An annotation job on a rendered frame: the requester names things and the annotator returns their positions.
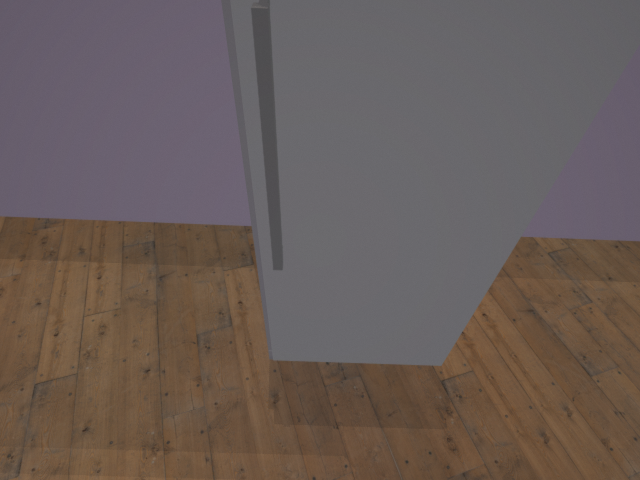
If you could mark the fridge door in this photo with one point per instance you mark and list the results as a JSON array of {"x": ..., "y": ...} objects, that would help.
[{"x": 416, "y": 140}]

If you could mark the handle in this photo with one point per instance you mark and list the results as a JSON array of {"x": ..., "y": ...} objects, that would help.
[{"x": 264, "y": 67}]

